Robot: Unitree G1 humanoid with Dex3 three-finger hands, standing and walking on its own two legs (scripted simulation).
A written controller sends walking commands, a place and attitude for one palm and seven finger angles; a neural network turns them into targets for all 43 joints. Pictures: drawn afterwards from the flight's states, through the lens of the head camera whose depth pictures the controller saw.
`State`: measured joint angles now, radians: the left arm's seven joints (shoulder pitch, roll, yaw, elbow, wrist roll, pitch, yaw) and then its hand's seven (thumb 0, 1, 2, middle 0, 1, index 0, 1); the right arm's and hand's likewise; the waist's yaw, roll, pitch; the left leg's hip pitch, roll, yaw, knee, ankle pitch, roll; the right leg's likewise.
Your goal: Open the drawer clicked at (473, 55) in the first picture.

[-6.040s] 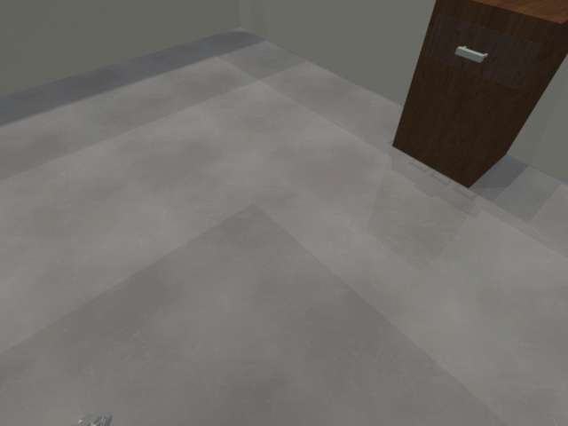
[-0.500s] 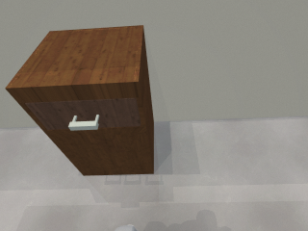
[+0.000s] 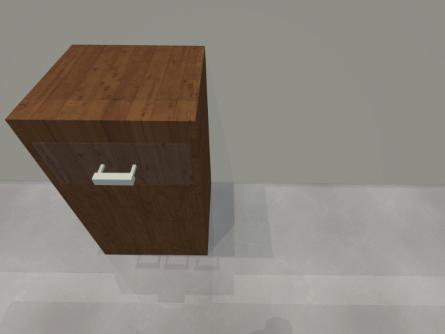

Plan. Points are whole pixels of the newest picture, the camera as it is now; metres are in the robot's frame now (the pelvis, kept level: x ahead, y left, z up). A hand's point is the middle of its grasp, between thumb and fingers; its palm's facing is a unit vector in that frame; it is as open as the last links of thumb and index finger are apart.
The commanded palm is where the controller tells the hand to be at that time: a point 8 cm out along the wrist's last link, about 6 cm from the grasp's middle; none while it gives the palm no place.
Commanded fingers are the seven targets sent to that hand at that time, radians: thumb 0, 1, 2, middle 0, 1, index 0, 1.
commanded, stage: look again from close up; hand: left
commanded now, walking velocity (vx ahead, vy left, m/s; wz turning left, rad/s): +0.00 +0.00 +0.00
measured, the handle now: (116, 173) +0.56 +0.36 -0.13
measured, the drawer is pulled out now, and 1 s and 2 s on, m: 0.00 0.00 0.00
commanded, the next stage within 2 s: shuffle to correct the standing spot in 0.50 s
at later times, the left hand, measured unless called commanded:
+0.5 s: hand out of the picture -0.02 +0.22 -0.18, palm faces +0.04 -0.98 -0.18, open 7.4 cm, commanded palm none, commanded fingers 0.00 0.90 0.90 -0.20 -0.30 -0.20 -0.30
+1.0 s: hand out of the picture -0.02 +0.24 -0.20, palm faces +0.09 -0.98 -0.16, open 7.4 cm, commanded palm none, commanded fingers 0.00 0.90 0.90 -0.20 -0.30 -0.20 -0.30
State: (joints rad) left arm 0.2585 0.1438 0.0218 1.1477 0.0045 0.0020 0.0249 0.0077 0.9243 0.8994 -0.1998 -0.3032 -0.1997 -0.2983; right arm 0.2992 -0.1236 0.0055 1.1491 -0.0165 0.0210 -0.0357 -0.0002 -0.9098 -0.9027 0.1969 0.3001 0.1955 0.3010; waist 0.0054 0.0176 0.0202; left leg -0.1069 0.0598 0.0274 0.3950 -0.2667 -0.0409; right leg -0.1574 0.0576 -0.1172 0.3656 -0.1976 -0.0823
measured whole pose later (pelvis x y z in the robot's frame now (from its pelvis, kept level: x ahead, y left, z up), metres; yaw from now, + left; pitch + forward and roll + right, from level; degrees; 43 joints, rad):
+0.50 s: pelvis -0.02 +0.05 -0.01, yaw +0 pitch -1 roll +0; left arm 0.31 0.14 0.00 1.10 0.01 -0.01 0.03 0.01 0.91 0.90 -0.20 -0.30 -0.20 -0.30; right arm 0.36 -0.11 0.03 1.09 -0.02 -0.02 -0.02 0.00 -0.91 -0.90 0.20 0.30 0.20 0.30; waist 0.01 0.01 -0.01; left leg -0.16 -0.04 0.05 0.47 -0.29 0.05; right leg -0.24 -0.03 -0.08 0.49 -0.22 -0.01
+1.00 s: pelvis +0.02 +0.08 -0.02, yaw +0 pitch +0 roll +0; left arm 0.38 0.13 0.04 1.10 0.03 0.00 0.03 0.01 0.91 0.90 -0.20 -0.30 -0.20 -0.30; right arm 0.37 -0.14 0.01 1.08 -0.03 -0.02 -0.02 0.00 -0.91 -0.90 0.20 0.30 0.19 0.30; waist 0.02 -0.03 0.01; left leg -0.18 -0.06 0.07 0.56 -0.40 0.09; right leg -0.31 -0.06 -0.07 0.71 -0.41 -0.02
